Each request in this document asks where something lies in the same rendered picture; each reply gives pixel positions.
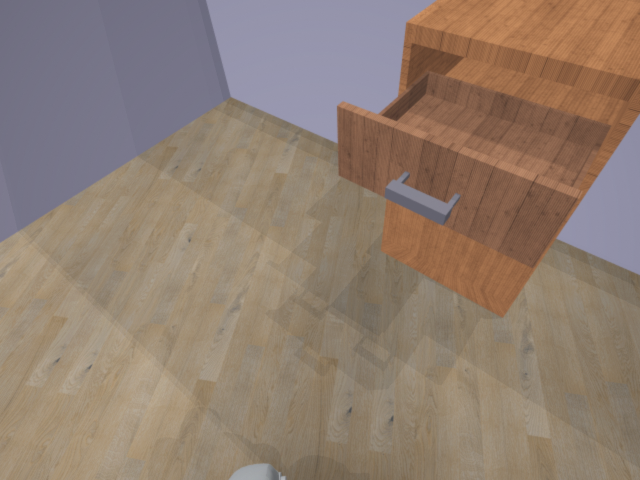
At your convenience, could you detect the cabinet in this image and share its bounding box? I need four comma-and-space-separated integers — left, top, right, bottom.
381, 0, 640, 318

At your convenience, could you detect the drawer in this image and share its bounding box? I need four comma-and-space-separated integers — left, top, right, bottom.
337, 71, 611, 268

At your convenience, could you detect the handle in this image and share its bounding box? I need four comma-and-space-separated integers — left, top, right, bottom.
384, 171, 461, 226

